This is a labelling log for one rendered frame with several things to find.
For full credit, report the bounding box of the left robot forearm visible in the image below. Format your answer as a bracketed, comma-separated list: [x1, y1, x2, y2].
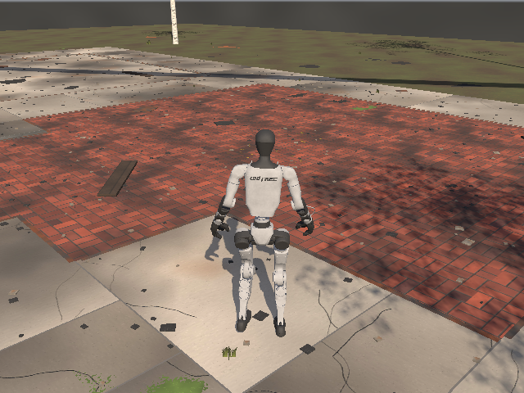
[213, 195, 230, 225]

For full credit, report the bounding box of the robot right thigh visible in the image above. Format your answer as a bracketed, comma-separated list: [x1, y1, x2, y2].
[273, 228, 290, 286]

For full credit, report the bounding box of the robot left thigh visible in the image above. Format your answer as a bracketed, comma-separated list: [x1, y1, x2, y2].
[234, 228, 255, 278]

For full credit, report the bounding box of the robot right upper arm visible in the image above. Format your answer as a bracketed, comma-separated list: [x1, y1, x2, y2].
[281, 165, 304, 210]

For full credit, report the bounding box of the robot right hand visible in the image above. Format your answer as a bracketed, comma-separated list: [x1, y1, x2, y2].
[296, 218, 314, 236]

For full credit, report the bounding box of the robot thigh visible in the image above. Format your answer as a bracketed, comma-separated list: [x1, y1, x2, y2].
[234, 228, 255, 278]
[273, 228, 290, 286]

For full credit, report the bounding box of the right robot forearm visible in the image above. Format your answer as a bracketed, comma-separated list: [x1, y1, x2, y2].
[296, 198, 312, 224]

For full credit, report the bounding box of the robot left upper arm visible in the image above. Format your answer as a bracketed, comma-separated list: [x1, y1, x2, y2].
[222, 164, 247, 208]

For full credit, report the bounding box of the robot left hand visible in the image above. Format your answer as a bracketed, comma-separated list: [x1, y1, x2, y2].
[210, 220, 229, 239]

